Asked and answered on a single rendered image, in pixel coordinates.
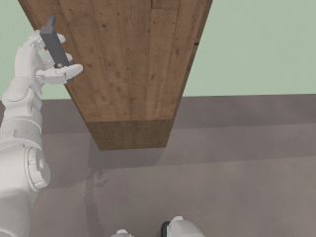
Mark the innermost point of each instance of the robot left hand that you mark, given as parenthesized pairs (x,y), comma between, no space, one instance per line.
(28,63)

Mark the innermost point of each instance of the handle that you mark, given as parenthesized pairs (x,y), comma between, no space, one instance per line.
(54,46)

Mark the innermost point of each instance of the left robot upper arm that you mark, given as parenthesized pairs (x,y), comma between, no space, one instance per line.
(23,173)

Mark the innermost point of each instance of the cupboard door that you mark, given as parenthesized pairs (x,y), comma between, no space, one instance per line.
(134,53)

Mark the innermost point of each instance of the robot left forearm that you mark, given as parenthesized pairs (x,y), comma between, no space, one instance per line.
(22,122)

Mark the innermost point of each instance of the right robot thigh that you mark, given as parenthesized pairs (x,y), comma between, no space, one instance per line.
(183,228)

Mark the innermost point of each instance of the robot left shin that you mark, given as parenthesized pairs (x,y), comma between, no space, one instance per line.
(121,231)

